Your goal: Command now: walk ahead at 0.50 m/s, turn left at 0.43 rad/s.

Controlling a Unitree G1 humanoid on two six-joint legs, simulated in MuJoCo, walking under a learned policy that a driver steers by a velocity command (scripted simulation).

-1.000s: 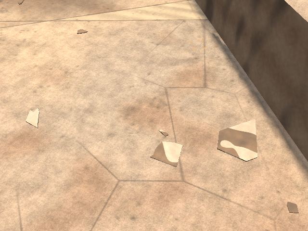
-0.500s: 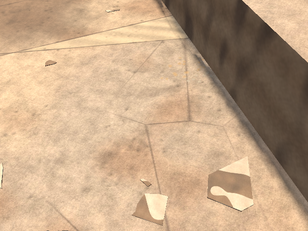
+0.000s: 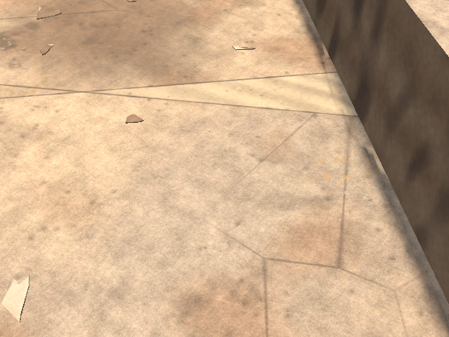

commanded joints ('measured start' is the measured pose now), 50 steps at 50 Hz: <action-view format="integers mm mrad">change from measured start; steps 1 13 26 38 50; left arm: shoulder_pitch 60 -276 29 -126 -77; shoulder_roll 46 68 291 136 242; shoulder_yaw -13 7 73 36 60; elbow -124 -243 -220 -205 -162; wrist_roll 30 21 26 7 -36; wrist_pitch -22 -56 -84 -68 -5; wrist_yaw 1 -5 -26 -25 -3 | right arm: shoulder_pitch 366 228 429 150 219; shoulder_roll -330 -184 -26 -87 -185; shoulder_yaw -113 -64 -15 -41 -93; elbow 16 -53 -111 -189 -229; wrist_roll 2 -2 12 6 4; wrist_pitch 3 -6 10 46 51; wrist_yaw -20 -65 -71 -50 -9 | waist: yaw -128 -64 -4 -21 -150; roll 205 39 -354 -83 -106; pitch -297 -18 -366 6 -108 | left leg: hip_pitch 830 275 -126 -211 295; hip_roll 238 95 -131 115 -75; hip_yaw -550 -296 -215 -138 76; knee -59 -351 583 418 0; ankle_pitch -136 112 -515 -52 -62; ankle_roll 253 146 -61 -111 47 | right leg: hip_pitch -617 -694 297 -174 -68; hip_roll -13 -57 -411 -242 -234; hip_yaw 12 216 862 202 -60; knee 830 386 -1 -225 271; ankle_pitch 384 432 208 523 1152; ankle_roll -8 34 -303 -212 -99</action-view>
